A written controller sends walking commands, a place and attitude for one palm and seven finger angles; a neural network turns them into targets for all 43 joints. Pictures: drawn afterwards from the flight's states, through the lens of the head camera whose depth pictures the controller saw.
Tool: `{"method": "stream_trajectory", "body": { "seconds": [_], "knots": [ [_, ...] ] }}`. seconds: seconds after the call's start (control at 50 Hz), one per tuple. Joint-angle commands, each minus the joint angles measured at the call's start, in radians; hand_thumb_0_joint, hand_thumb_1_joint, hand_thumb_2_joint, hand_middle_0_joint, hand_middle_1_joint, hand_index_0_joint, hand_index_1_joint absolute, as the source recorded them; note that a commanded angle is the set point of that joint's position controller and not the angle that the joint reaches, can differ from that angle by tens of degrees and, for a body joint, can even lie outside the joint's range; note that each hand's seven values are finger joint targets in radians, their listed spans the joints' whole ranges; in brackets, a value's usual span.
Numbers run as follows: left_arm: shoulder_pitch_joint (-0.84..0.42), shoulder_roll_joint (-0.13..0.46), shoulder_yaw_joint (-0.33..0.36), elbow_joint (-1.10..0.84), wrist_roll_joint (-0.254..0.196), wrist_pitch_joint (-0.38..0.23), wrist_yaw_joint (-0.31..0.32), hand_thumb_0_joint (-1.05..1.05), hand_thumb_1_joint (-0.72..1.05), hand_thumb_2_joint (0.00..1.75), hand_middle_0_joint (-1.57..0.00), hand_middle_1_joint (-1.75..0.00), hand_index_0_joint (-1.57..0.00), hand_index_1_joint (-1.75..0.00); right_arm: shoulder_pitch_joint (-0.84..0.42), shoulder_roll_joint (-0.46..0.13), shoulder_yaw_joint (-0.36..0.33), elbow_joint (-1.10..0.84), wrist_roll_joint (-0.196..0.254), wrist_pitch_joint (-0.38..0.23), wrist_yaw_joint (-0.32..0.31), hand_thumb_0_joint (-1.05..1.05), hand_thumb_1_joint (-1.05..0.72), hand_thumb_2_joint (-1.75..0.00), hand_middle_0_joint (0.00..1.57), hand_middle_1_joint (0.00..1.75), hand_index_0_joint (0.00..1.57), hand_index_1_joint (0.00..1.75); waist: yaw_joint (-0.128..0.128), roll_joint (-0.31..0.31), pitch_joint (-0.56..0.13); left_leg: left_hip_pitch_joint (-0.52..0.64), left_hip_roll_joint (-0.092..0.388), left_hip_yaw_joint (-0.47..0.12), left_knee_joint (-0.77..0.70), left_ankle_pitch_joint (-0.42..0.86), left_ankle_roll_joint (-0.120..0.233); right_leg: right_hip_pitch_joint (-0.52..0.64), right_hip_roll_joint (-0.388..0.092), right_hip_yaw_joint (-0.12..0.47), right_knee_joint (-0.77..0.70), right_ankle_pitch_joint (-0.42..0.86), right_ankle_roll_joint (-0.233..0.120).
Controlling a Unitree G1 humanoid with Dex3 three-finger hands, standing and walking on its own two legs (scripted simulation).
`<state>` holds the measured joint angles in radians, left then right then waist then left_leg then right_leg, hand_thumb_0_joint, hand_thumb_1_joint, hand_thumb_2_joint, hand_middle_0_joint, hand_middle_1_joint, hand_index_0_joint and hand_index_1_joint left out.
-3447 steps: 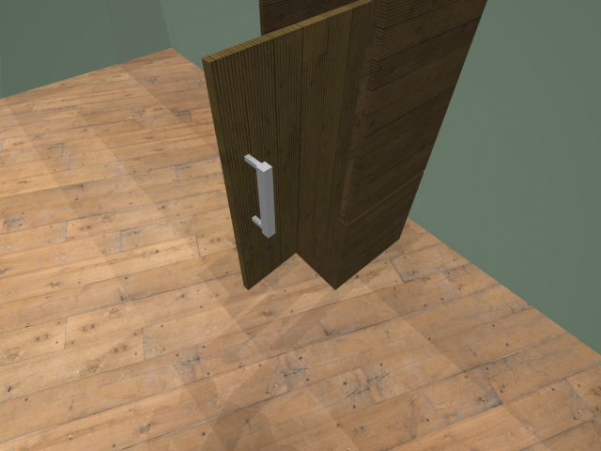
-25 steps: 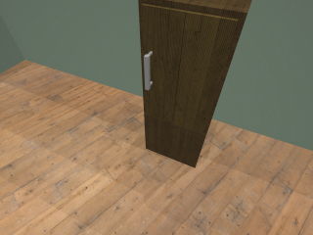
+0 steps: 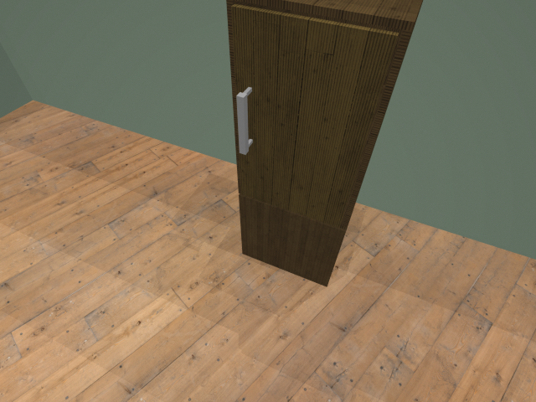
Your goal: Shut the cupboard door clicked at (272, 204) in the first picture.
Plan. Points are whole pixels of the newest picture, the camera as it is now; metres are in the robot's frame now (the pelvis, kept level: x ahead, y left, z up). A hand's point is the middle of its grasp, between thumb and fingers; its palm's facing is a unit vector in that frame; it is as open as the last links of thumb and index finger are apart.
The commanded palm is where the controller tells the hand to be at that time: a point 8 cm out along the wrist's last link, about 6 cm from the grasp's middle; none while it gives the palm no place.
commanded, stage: look to check the result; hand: left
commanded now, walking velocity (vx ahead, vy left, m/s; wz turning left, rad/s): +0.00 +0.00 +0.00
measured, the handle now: (246, 121) +0.79 +0.09 -0.02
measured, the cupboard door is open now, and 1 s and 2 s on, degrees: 0 0 0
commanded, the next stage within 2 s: turn to face it in 0.40 s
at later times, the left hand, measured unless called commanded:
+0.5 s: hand out of the picture -0.02 +0.14 -0.18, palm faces +0.05 -0.99 -0.16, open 7.3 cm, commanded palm none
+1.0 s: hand out of the picture +0.06 +0.19 -0.19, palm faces -0.09 -0.98 -0.20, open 7.3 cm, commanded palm none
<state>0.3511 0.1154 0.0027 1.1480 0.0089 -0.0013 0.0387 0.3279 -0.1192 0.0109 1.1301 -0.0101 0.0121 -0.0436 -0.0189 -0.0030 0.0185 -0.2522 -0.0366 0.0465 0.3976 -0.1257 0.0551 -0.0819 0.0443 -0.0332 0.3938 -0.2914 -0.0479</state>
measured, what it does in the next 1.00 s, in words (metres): stands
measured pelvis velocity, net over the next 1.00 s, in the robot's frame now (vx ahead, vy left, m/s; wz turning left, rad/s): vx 0.02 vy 0.00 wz -0.17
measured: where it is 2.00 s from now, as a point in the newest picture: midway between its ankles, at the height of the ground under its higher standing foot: outside the picture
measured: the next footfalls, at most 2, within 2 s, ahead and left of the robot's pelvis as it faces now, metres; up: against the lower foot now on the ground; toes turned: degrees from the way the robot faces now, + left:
right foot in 1.28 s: +0.05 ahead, -0.16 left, +0.00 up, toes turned -20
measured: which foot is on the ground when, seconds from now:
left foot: down 0.00-1.00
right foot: down 0.00-0.94, up 0.96-1.00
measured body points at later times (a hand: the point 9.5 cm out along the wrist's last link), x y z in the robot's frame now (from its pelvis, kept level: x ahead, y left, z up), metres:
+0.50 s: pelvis +0.01 -0.01 +0.00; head +0.02 -0.01 +0.45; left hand -0.03 +0.19 -0.16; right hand +0.00 -0.22 -0.16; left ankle +0.06 +0.08 -0.74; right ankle -0.05 -0.09 -0.74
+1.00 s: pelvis +0.02 +0.00 -0.01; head +0.05 +0.01 +0.44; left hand +0.06 +0.24 -0.18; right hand +0.01 -0.24 -0.16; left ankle +0.06 +0.08 -0.74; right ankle -0.05 -0.09 -0.72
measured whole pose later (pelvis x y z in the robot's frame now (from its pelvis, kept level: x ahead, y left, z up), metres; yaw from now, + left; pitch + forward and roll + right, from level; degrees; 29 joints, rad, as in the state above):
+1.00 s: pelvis +0.02 +0.00 -0.01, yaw -10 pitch -1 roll -1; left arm 0.26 0.18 0.08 1.05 0.02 0.06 0.02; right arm 0.23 -0.17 -0.04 1.02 -0.02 0.03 -0.06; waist 0.01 -0.02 0.08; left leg -0.30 0.06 0.18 0.61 -0.29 0.05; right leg -0.24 0.09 0.05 0.73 -0.45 -0.04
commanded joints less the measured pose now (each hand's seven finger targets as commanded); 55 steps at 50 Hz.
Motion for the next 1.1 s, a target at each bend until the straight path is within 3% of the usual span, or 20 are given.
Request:
{"method": "stream_trajectory", "body": {
  "seconds": [0.0,0.5,0.6,0.64,0.76,0.84,0.86,0.88,0.9,0.92,0.94,0.96,0.98,1.0,1.04,1.08],
  "knots": [
    [0.103,0.081,0.01,-0.007,-0.003,-0.009,0.007,0.0,0.9,0.9,-0.2,-0.3,-0.2,-0.3,0.071,-0.094,-0.012,-0.022,-0.004,-0.01,-0.007,0.0,-0.9,-0.9,0.2,0.3,0.2,0.3,0.008,-0.001,0.087,0.064,0.129,-0.156,-0.064,-0.004,0.001,-0.145,-0.129,0.119,-0.115,0.048,-0.016],
    [0.112,0.076,0.01,-0.002,-0.003,-0.012,0.011,0.0,0.9,0.9,-0.2,-0.3,-0.2,-0.3,0.048,-0.096,-0.007,-0.014,-0.002,-0.014,-0.01,0.0,-0.9,-0.9,0.2,0.3,0.2,0.3,0.013,0.005,0.078,0.098,0.129,-0.141,-0.034,0.093,0.003,-0.106,-0.135,0.119,-0.125,0.132,-0.007],
    [0.089,0.099,0.037,-0.025,0.003,0.007,0.01,0.0,0.9,0.9,-0.2,-0.3,-0.2,-0.3,0.039,-0.114,-0.029,-0.024,-0.004,0.007,-0.019,0.0,-0.9,-0.9,0.2,0.3,0.2,0.3,0.007,-0.016,0.098,0.07,0.148,-0.084,0.048,0.059,-0.009,-0.138,-0.137,0.166,-0.082,0.233,-0.015],
    [0.082,0.112,0.052,-0.04,0.006,0.015,0.006,0.0,0.9,0.9,-0.2,-0.3,-0.2,-0.3,0.026,-0.124,-0.042,-0.041,-0.004,0.014,-0.021,0.0,-0.9,-0.9,0.2,0.3,0.2,0.3,0.008,-0.023,0.075,0.055,0.154,-0.057,0.086,0.035,-0.015,-0.14,-0.14,0.19,-0.056,0.267,-0.024],
    [0.038,0.156,0.082,-0.094,0.013,0.029,0.0,0.0,0.9,0.9,-0.2,-0.3,-0.2,-0.3,-0.022,-0.123,-0.062,-0.107,-0.005,0.023,-0.021,0.0,-0.9,-0.9,0.2,0.3,0.2,0.3,0.009,-0.058,0.071,-0.034,0.13,0.011,0.223,-0.069,-0.047,-0.137,-0.187,0.303,-0.023,0.39,-0.076],
    [0.013,0.174,0.091,-0.114,0.016,0.03,0.0,0.0,0.9,0.9,-0.2,-0.3,-0.2,-0.3,-0.045,-0.126,-0.066,-0.141,-0.005,0.023,-0.019,0.0,-0.9,-0.9,0.2,0.3,0.2,0.3,0.01,-0.05,0.051,-0.06,0.121,0.001,0.276,-0.145,-0.06,-0.117,-0.206,0.354,0.012,0.504,-0.121],
    [-0.008,0.178,0.093,-0.125,0.015,0.032,-0.001,0.0,0.9,0.9,-0.2,-0.3,-0.2,-0.3,-0.028,-0.129,-0.068,-0.142,-0.006,0.021,-0.02,0.0,-0.9,-0.9,0.2,0.3,0.2,0.3,-0.002,-0.03,0.054,-0.023,0.135,-0.008,0.231,-0.094,-0.056,-0.147,-0.193,0.339,0.03,0.495,-0.114],
    [-0.026,0.175,0.093,-0.136,0.015,0.034,-0.004,0.0,0.9,0.9,-0.2,-0.3,-0.2,-0.3,-0.004,-0.141,-0.068,-0.136,-0.008,0.017,-0.022,0.0,-0.9,-0.9,0.2,0.3,0.2,0.3,-0.012,0.023,0.038,0.051,0.17,-0.029,0.163,0.022,-0.042,-0.186,-0.15,0.297,0.07,0.463,-0.084],
    [-0.03,0.161,0.091,-0.15,0.013,0.036,-0.007,0.0,0.9,0.9,-0.2,-0.3,-0.2,-0.3,0.018,-0.174,-0.071,-0.132,-0.012,0.012,-0.026,0.0,-0.9,-0.9,0.2,0.3,0.2,0.3,-0.012,0.11,0.02,0.132,0.249,-0.099,0.091,0.154,-0.003,-0.249,-0.07,0.224,0.141,0.344,-0.04],
    [-0.029,0.143,0.089,-0.16,0.008,0.039,-0.01,0.0,0.9,0.9,-0.2,-0.3,-0.2,-0.3,0.039,-0.217,-0.078,-0.13,-0.016,0.008,-0.03,0.0,-0.9,-0.9,0.2,0.3,0.2,0.3,-0.007,0.226,-0.006,0.185,0.369,-0.214,0.0,0.223,0.069,-0.313,0.001,0.137,0.289,0.099,-0.006],
    [-0.052,0.14,0.088,-0.17,0.007,0.038,-0.015,0.0,0.9,0.9,-0.2,-0.3,-0.2,-0.3,0.046,-0.227,-0.081,-0.133,-0.014,0.0,-0.031,0.0,-0.9,-0.9,0.2,0.3,0.2,0.3,-0.005,0.265,-0.019,0.19,0.471,-0.283,-0.072,0.295,0.141,-0.358,0.008,0.079,0.485,-0.213,0.015],
    [-0.078,0.15,0.093,-0.183,0.012,0.044,-0.021,0.0,0.9,0.9,-0.2,-0.3,-0.2,-0.3,0.047,-0.238,-0.077,-0.142,-0.02,-0.004,-0.033,0.0,-0.9,-0.9,0.2,0.3,0.2,0.3,-0.012,0.172,-0.015,0.144,0.509,-0.288,-0.107,0.205,0.169,-0.371,-0.018,0.095,0.633,-0.296,0.026],
    [-0.1,0.146,0.098,-0.195,0.016,0.046,-0.029,0.0,0.9,0.9,-0.2,-0.3,-0.2,-0.3,0.018,-0.239,-0.078,-0.156,-0.025,-0.006,-0.032,0.0,-0.9,-0.9,0.2,0.3,0.2,0.3,-0.002,0.086,-0.001,0.114,0.504,-0.269,-0.118,0.133,0.174,-0.392,-0.043,0.097,0.677,-0.286,0.029],
    [-0.109,0.136,0.098,-0.204,0.019,0.049,-0.036,0.0,0.9,0.9,-0.2,-0.3,-0.2,-0.3,-0.018,-0.245,-0.079,-0.169,-0.029,-0.006,-0.028,0.0,-0.9,-0.9,0.2,0.3,0.2,0.3,0.01,0.062,0.015,0.09,0.475,-0.21,-0.123,0.08,0.157,-0.397,-0.061,0.084,0.675,-0.254,0.035],
    [-0.102,0.128,0.098,-0.216,0.02,0.055,-0.045,0.0,0.9,0.9,-0.2,-0.3,-0.2,-0.3,-0.066,-0.247,-0.079,-0.179,-0.03,-0.006,-0.024,0.0,-0.9,-0.9,0.2,0.3,0.2,0.3,0.024,0.081,-0.01,0.085,0.434,-0.135,-0.12,0.02,0.13,-0.374,-0.073,0.054,0.617,-0.216,0.043],
    [-0.111,0.124,0.096,-0.226,0.022,0.06,-0.047,0.0,0.9,0.9,-0.2,-0.3,-0.2,-0.3,-0.078,-0.25,-0.082,-0.18,-0.031,-0.003,-0.019,0.0,-0.9,-0.9,0.2,0.3,0.2,0.3,0.019,0.129,-0.006,0.052,0.413,-0.075,-0.118,-0.016,0.112,-0.325,-0.074,0.021,0.52,-0.2,0.045]
  ]
}}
